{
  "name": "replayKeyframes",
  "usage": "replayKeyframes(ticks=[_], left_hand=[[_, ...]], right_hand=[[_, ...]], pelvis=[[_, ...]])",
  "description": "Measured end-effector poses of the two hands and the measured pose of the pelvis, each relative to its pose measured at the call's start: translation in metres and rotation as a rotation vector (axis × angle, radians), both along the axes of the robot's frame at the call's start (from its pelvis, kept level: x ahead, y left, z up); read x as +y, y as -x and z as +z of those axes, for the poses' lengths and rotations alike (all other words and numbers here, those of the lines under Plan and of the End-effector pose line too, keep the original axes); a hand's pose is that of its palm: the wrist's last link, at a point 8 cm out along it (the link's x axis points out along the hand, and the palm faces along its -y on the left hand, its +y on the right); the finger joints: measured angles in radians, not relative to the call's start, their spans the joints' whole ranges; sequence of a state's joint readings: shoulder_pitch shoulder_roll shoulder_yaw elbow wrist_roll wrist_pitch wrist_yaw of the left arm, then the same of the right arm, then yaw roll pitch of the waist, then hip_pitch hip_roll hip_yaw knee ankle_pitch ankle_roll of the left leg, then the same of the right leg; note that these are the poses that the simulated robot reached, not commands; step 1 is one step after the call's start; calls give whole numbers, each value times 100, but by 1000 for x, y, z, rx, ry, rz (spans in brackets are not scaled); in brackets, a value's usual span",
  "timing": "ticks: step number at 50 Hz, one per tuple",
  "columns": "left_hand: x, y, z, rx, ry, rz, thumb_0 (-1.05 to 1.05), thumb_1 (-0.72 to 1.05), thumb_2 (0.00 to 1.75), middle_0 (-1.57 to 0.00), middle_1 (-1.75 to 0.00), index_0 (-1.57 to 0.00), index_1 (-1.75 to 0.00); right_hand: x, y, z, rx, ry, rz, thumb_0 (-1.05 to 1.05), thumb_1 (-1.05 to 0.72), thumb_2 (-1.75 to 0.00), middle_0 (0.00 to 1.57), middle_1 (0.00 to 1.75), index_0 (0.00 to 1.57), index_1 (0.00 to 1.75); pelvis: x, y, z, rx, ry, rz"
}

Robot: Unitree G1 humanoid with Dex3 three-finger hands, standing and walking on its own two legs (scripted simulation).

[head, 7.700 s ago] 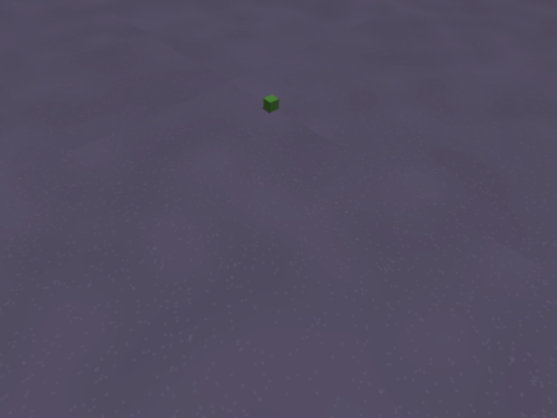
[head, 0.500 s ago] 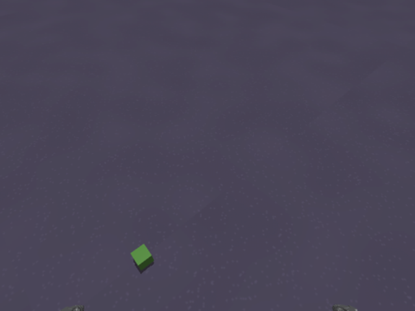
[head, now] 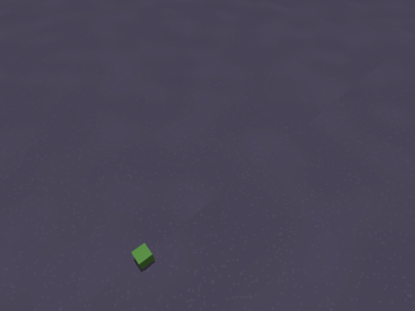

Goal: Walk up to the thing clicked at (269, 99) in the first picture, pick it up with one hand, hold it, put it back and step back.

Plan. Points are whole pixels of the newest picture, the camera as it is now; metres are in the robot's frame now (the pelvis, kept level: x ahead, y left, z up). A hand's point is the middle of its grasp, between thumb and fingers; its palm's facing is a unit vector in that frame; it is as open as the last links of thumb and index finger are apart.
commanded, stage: walk up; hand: left
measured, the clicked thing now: (143, 256) +0.49 +0.30 -0.74
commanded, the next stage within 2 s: stand in 0.14 s
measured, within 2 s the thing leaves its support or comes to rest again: neither
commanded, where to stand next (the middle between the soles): +0.10 +0.00 m, yaw -1 degrees
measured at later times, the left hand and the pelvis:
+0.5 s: hand out of the picture +0.08 +0.25 -0.15, palm faces -0.01 -0.94 -0.34, open 7.3 cm; pelvis +0.00 +0.00 +0.00, yaw +0 degrees
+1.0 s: hand out of the picture +0.07 +0.25 -0.15, palm faces -0.02 -0.94 -0.34, open 7.3 cm; pelvis +0.00 -0.01 +0.00, yaw +0 degrees
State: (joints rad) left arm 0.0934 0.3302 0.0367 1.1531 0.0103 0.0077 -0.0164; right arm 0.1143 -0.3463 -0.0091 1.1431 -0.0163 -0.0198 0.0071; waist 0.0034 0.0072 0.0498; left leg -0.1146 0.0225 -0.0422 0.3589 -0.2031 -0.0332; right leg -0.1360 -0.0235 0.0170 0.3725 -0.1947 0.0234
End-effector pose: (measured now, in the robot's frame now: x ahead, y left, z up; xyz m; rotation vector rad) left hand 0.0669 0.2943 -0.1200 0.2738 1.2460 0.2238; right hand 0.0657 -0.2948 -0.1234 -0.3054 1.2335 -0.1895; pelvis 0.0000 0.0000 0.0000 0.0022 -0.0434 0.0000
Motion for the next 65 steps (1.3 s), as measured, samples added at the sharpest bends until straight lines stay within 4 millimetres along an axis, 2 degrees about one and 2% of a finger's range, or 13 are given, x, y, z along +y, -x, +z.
replayKeyframes(ticks=[21,52,65], left_hand=[[0,-11,4,-16,-14,-34,0,91,89,-20,-30,-21,-30],[-4,1,3,22,-19,-36,0,91,89,-20,-30,-21,-30],[-5,-16,4,3,-21,-46,0,91,89,-20,-30,-21,-30]], right_hand=[[-4,-13,4,-18,2,7,0,-91,-90,21,30,21,29],[-11,5,0,42,-1,-4,0,-91,-90,21,30,21,29],[-11,-10,1,26,3,0,0,-91,-90,21,30,21,29]], pelvis=[[-2,0,2,5,-3,-3],[-8,-3,1,17,-3,-2],[-7,-11,2,20,-2,-3]])
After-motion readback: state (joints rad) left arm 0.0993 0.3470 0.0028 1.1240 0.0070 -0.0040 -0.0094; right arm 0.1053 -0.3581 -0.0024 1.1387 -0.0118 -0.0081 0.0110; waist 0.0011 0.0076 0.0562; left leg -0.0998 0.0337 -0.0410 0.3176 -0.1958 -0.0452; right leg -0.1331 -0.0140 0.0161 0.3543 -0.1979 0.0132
